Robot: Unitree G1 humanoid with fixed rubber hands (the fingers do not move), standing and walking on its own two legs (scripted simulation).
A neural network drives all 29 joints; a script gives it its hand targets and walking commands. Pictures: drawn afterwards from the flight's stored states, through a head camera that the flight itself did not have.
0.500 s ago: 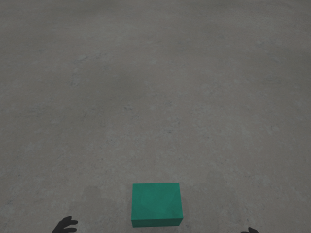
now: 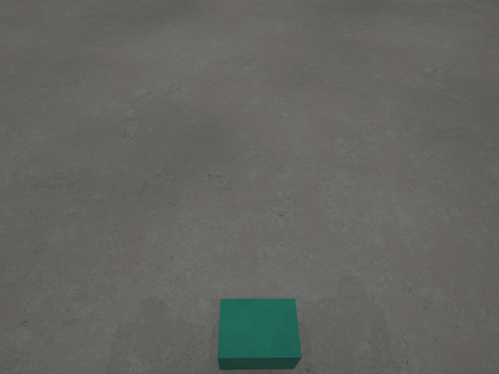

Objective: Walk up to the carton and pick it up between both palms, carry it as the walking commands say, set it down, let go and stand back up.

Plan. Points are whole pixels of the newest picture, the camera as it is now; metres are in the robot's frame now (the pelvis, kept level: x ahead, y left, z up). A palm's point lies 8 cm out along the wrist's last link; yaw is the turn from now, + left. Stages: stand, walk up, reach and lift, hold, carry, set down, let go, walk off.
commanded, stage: stand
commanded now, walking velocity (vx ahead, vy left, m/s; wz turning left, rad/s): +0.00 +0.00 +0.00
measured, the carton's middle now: (257, 334) +0.37 -0.03 -0.68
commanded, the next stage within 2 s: none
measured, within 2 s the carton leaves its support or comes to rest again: neither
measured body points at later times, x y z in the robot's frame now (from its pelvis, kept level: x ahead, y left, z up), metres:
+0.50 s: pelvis -0.02 +0.00 +0.01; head -0.02 +0.01 +0.46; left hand -0.06 +0.23 -0.16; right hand -0.05 -0.23 -0.15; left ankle -0.06 +0.10 -0.73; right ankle -0.07 -0.12 -0.73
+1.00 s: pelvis -0.04 +0.00 +0.01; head -0.04 +0.01 +0.46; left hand -0.10 +0.21 -0.16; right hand -0.08 -0.21 -0.15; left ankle -0.06 +0.10 -0.73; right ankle -0.07 -0.12 -0.73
